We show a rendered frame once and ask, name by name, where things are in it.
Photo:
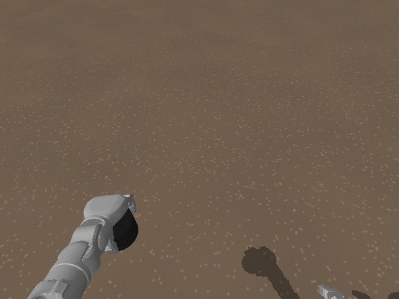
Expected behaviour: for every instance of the right robot hand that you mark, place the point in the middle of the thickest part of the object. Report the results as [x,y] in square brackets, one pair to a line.
[329,293]

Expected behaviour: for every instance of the left robot hand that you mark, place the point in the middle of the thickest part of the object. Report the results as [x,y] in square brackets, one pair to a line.
[112,207]

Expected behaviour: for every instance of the left robot arm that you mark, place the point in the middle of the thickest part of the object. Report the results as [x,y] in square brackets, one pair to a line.
[71,274]

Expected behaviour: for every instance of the tin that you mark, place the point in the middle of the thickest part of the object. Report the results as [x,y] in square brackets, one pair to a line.
[125,231]

